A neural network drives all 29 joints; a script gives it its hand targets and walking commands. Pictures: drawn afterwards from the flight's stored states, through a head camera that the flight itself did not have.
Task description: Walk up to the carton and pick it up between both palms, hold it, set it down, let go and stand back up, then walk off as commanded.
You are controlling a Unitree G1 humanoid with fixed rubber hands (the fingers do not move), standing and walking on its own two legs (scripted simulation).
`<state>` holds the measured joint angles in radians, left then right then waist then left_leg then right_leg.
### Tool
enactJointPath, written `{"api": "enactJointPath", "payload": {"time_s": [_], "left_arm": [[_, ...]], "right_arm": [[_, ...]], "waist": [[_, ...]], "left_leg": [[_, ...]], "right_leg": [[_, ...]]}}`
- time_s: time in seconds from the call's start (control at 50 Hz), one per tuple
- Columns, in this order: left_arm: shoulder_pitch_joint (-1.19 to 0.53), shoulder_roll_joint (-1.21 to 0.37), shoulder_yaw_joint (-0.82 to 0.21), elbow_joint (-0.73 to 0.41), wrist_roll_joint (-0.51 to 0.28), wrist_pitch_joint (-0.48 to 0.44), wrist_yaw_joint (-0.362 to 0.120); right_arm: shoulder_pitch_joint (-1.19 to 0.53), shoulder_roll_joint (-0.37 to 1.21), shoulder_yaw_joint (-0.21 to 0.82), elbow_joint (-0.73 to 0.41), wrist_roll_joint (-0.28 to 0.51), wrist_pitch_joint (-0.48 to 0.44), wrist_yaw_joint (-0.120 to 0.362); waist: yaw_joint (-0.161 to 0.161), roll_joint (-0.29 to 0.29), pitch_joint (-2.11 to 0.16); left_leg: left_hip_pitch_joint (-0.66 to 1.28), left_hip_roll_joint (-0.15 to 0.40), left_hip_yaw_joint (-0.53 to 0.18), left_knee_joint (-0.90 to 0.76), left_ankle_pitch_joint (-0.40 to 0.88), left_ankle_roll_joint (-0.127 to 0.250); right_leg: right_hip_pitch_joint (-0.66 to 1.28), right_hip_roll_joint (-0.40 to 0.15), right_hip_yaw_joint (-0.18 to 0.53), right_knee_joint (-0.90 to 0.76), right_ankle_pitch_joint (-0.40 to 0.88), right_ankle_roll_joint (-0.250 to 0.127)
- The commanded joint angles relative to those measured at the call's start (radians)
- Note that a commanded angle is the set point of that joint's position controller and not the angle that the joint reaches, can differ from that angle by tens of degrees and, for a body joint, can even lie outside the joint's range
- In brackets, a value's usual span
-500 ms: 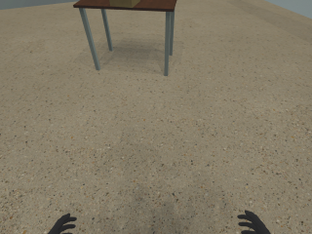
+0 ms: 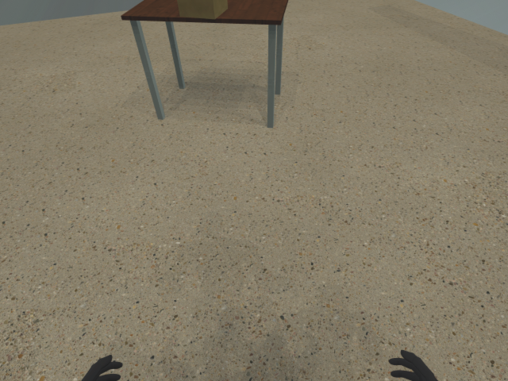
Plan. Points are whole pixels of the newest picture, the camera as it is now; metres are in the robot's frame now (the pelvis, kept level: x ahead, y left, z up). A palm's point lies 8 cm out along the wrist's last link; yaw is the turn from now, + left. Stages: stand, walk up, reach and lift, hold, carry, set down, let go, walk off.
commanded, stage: stand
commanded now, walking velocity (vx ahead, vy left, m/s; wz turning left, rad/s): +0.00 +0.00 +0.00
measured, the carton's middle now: out of the picture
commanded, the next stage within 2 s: walk up in 0.68 s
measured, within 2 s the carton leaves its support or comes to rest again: neither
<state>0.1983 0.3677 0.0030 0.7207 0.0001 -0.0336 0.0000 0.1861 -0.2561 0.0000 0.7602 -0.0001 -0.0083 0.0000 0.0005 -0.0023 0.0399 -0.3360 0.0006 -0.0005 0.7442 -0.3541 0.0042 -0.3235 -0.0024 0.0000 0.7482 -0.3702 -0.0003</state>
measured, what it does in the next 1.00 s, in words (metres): stands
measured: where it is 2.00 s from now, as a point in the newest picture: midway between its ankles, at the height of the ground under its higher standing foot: (233, 348)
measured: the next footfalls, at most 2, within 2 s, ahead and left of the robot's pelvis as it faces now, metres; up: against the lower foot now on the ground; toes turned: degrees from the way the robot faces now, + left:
left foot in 1.16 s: +0.16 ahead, +0.17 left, +0.00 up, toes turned +3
right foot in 1.72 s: +0.41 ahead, -0.02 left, +0.00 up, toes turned -3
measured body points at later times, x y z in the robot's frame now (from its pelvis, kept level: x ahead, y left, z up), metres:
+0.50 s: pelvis -0.01 -0.01 +0.00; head -0.01 -0.01 +0.45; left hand +0.13 +0.29 -0.09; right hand +0.13 -0.26 -0.11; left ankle +0.03 +0.12 -0.71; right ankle +0.02 -0.12 -0.71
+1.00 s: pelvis +0.00 +0.01 +0.01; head +0.00 +0.00 +0.45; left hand +0.13 +0.32 -0.08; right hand +0.14 -0.28 -0.10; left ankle +0.03 +0.13 -0.68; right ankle +0.02 -0.12 -0.71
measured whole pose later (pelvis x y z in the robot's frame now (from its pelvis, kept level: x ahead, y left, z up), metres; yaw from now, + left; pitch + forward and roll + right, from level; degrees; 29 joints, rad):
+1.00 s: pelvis +0.00 +0.01 +0.01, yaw +1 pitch -3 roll +1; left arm 0.22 0.42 0.02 0.77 0.00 -0.09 -0.01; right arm 0.18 -0.35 0.00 0.82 0.00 -0.01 0.05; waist 0.00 0.00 0.04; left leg -0.43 0.00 0.00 0.95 -0.44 0.00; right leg -0.30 -0.03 0.00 0.74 -0.44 -0.04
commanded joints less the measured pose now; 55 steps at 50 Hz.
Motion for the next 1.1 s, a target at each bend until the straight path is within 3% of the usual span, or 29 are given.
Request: {"api": "enactJointPath", "payload": {"time_s": [0.0, 0.26, 0.32, 0.56, 0.68, 0.76, 0.84, 0.86, 0.88, 0.9, 0.92, 0.96, 1.0, 1.04, 1.08], "left_arm": [[-0.070, 0.195, 0.061, -0.003, 0.016, -0.033, 0.007], [-0.087, 0.206, 0.060, 0.020, 0.017, -0.034, 0.007], [-0.089, 0.200, 0.059, 0.022, 0.016, -0.032, 0.008], [-0.098, 0.207, 0.059, 0.034, 0.017, -0.032, 0.008], [-0.097, 0.218, 0.061, 0.042, 0.019, -0.030, 0.007], [-0.091, 0.203, 0.057, 0.042, 0.016, -0.032, 0.008], [-0.095, 0.214, 0.056, 0.044, 0.018, -0.033, 0.010], [0.084, 0.358, 0.132, 0.029, 0.024, -0.059, -0.013], [0.149, 0.400, 0.148, 0.060, 0.033, -0.068, -0.018], [0.142, 0.419, 0.160, 0.059, 0.032, -0.076, -0.017], [0.137, 0.421, 0.161, 0.042, 0.028, -0.087, -0.011], [0.123, 0.403, 0.150, 0.032, 0.025, -0.094, -0.008], [0.125, 0.395, 0.147, 0.029, 0.026, -0.093, -0.013], [0.110, 0.398, 0.148, 0.026, 0.028, -0.085, -0.020], [0.056, 0.426, 0.150, 0.008, 0.028, -0.078, -0.025]], "right_arm": [[-0.075, -0.295, -0.075, -0.007, -0.017, -0.045, -0.001], [-0.069, -0.282, -0.073, 0.018, -0.014, -0.044, 0.000], [-0.081, -0.294, -0.074, 0.022, -0.015, -0.042, 0.000], [-0.079, -0.283, -0.072, 0.038, -0.013, -0.040, 0.001], [-0.081, -0.290, -0.071, 0.048, -0.012, -0.038, 0.001], [-0.087, -0.290, -0.069, 0.055, -0.011, -0.040, 0.002], [-0.076, -0.289, -0.069, 0.056, -0.012, -0.038, 0.001], [-0.043, -0.416, -0.132, -0.006, -0.056, -0.055, 0.042], [-0.124, -0.408, -0.145, -0.013, -0.064, -0.050, 0.056], [-0.176, -0.390, -0.142, -0.037, -0.067, -0.045, 0.063], [-0.196, -0.385, -0.135, -0.047, -0.063, -0.046, 0.065], [-0.180, -0.395, -0.140, -0.047, -0.055, -0.063, 0.077], [-0.163, -0.389, -0.144, -0.035, -0.040, -0.070, 0.093], [-0.166, -0.380, -0.137, -0.034, -0.033, -0.067, 0.105], [-0.157, -0.393, -0.135, -0.034, -0.026, -0.064, 0.112]], "waist": [[0.001, -0.001, -0.029], [-0.013, -0.032, -0.026], [-0.005, -0.003, -0.012], [-0.010, -0.033, -0.005], [-0.008, -0.033, 0.006], [-0.003, -0.014, -0.001], [-0.010, -0.048, 0.000], [0.019, -0.034, -0.095], [0.060, -0.102, -0.002], [0.079, -0.181, 0.080], [0.080, -0.118, 0.124], [0.064, -0.057, 0.106], [0.065, -0.094, 0.036], [0.066, -0.158, 0.036], [0.047, -0.174, 0.054]], "left_leg": [[0.015, 0.082, -0.147, -0.225, 0.123, 0.076], [0.044, 0.068, -0.133, -0.213, 0.117, 0.072], [0.025, 0.076, -0.143, -0.232, 0.116, 0.075], [0.032, 0.065, -0.130, -0.225, 0.101, 0.070], [0.021, 0.062, -0.127, -0.230, 0.078, 0.069], [0.024, 0.077, -0.146, -0.242, 0.089, 0.074], [0.037, 0.061, -0.121, -0.220, 0.107, 0.066], [-0.092, 0.069, -0.137, -0.127, -0.404, 0.106], [-0.343, 0.020, -0.069, -0.003, -0.456, 0.078], [-0.478, 0.029, 0.012, 0.209, -0.200, 0.037], [-0.553, 0.073, -0.032, 0.248, -0.117, 0.033], [-0.528, 0.091, -0.063, 0.263, -0.080, 0.018], [-0.453, 0.084, -0.037, 0.210, -0.100, 0.011], [-0.402, 0.068, -0.010, 0.156, -0.102, 0.013], [-0.300, 0.076, -0.002, 0.086, -0.105, 0.018]], "right_leg": [[0.021, -0.086, 0.143, -0.214, 0.128, -0.078], [-0.002, -0.110, 0.176, -0.260, 0.101, -0.081], [0.005, -0.095, 0.162, -0.252, 0.112, -0.076], [-0.006, -0.111, 0.184, -0.279, 0.078, -0.078], [-0.006, -0.108, 0.184, -0.295, 0.045, -0.078], [0.005, -0.103, 0.173, -0.273, 0.091, -0.075], [0.001, -0.120, 0.196, -0.297, 0.087, -0.080], [0.077, -0.151, 0.340, -0.355, -0.492, -0.155], [0.174, -0.257, 0.529, -0.481, -0.735, -0.209], [0.200, -0.404, 0.696, -0.608, -0.782, -0.258], [0.221, -0.437, 0.732, -0.634, -0.741, -0.278], [0.213, -0.395, 0.668, -0.616, -0.609, -0.277], [0.240, -0.332, 0.520, -0.569, -0.479, -0.257], [0.197, -0.309, 0.459, -0.555, -0.448, -0.254], [0.094, -0.315, 0.414, -0.538, -0.444, -0.252]]}}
